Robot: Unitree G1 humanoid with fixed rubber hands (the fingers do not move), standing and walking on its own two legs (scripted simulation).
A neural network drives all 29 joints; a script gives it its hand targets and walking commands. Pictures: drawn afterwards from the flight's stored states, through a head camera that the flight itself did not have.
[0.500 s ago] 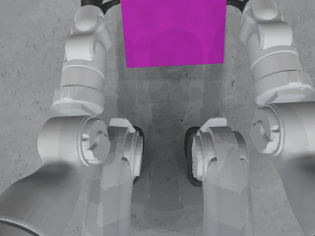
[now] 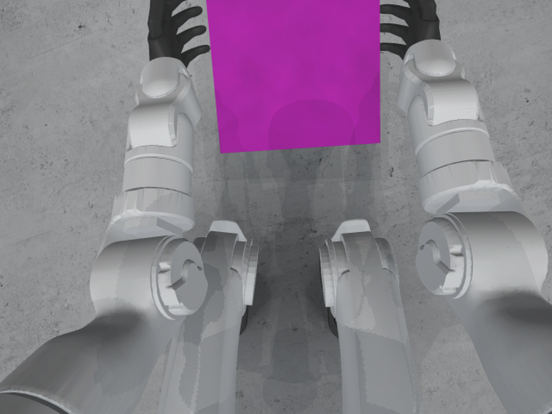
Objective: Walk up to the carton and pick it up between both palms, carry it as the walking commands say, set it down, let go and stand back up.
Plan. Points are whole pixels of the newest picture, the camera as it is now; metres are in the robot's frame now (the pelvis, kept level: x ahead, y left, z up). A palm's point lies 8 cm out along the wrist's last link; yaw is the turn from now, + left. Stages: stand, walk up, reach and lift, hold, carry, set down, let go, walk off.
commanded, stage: reach and lift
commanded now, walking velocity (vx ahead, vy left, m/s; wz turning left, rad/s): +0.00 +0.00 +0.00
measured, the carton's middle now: (292, 55) +0.55 -0.02 -0.19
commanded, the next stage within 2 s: none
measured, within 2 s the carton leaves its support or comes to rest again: neither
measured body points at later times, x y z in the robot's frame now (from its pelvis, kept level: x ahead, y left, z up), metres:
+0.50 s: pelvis +0.00 +0.00 +0.05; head +0.29 -0.02 +0.40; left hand +0.52 +0.13 -0.03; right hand +0.52 -0.16 -0.04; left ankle +0.11 +0.12 -0.38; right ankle +0.11 -0.11 -0.38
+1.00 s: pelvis +0.01 +0.00 +0.11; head +0.26 -0.02 +0.49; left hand +0.50 +0.13 +0.05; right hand +0.50 -0.16 +0.03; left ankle +0.11 +0.12 -0.38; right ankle +0.11 -0.11 -0.38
